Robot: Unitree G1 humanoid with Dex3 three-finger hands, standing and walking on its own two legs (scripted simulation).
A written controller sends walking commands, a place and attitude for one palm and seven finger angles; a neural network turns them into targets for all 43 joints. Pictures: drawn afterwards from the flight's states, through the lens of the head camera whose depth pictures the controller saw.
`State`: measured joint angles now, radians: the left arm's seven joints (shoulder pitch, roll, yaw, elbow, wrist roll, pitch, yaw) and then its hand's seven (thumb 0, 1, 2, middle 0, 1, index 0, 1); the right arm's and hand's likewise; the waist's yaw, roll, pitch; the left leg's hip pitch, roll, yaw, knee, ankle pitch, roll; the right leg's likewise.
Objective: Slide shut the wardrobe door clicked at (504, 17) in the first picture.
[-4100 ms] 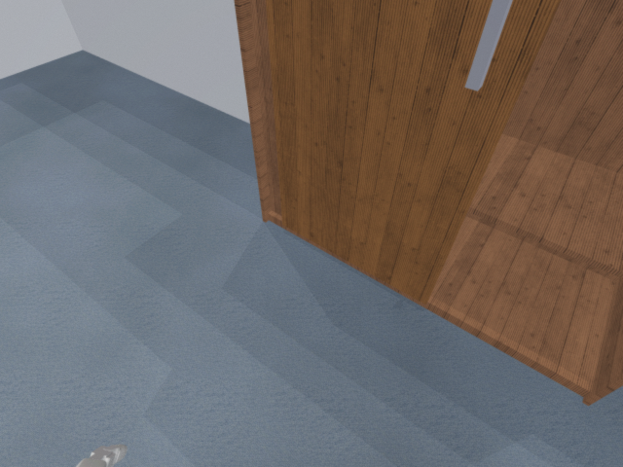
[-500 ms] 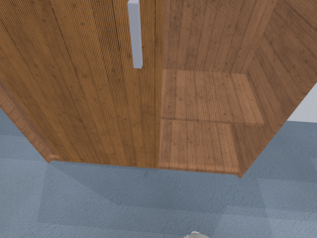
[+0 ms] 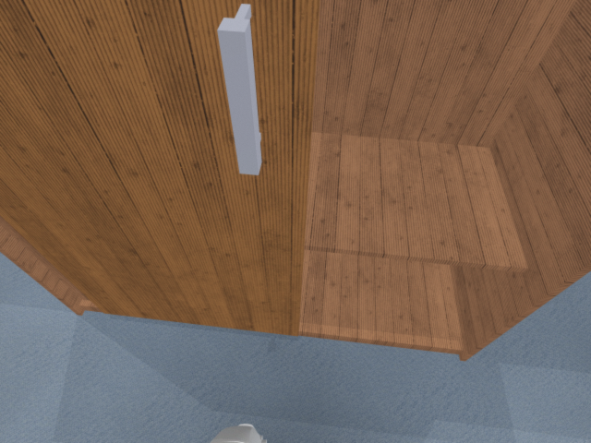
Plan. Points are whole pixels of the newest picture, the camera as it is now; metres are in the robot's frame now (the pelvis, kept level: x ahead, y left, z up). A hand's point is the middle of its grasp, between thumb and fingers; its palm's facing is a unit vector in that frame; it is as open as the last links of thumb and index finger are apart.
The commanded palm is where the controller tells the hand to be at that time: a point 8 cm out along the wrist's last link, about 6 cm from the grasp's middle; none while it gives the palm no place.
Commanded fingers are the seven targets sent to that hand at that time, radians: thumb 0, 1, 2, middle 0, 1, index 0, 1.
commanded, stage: come to a stop and stand still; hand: left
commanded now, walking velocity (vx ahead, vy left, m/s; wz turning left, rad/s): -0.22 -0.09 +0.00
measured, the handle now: (247, 97) +0.47 +0.11 +0.21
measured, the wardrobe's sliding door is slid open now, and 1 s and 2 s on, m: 0.55 0.55 0.55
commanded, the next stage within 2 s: look again from close up in 1.64 s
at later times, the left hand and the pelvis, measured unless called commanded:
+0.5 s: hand out of the picture +0.03 +0.21 -0.17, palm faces -0.01 -0.97 -0.24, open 7.4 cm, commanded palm none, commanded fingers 0.00 0.90 0.90 -0.20 -0.30 -0.20 -0.30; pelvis -0.03 +0.00 +0.01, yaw -2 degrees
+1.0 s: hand out of the picture -0.05 +0.11 -0.17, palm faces +0.04 -0.99 -0.15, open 7.4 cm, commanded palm none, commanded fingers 0.00 0.90 0.90 -0.20 -0.30 -0.20 -0.30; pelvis -0.03 -0.04 +0.00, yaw -2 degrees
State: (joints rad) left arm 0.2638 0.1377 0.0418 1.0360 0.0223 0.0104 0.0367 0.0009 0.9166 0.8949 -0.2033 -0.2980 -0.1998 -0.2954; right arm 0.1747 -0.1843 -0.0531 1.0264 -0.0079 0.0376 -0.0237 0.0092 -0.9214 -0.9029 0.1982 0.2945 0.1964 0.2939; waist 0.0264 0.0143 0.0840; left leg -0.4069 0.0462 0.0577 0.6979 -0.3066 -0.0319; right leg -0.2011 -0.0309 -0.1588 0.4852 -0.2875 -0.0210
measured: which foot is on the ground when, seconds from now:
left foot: up 0.00-0.02, down 0.04-0.58, up 0.60-0.78, down 0.80-1.00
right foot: down 0.00-0.06, up 0.08-0.52, down 0.54-1.00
